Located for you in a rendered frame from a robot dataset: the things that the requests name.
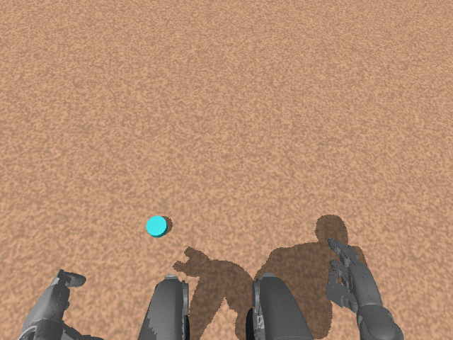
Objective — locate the tin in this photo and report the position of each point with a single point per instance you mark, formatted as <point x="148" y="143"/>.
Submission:
<point x="157" y="226"/>

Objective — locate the left robot hand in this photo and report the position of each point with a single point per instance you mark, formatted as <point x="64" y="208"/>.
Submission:
<point x="54" y="301"/>

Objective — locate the right robot hand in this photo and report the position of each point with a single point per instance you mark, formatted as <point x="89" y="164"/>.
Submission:
<point x="359" y="287"/>

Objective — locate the right robot arm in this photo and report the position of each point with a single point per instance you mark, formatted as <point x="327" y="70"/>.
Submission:
<point x="376" y="323"/>

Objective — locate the left robot arm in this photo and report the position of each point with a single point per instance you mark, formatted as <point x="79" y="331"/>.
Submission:
<point x="42" y="330"/>

